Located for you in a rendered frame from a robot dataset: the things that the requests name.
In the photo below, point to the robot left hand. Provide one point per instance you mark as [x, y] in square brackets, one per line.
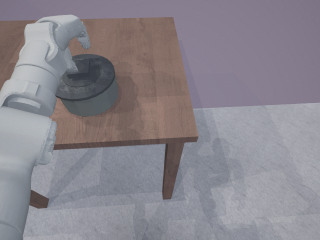
[75, 28]

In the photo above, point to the knob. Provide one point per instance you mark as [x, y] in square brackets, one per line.
[83, 66]

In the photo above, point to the table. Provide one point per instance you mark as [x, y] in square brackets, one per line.
[153, 104]

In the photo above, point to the lid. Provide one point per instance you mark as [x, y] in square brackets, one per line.
[102, 75]

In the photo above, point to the left robot upper arm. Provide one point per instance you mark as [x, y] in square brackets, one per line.
[26, 140]

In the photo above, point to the pot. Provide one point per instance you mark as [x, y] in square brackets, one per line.
[95, 105]

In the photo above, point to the left robot forearm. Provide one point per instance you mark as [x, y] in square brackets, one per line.
[37, 74]

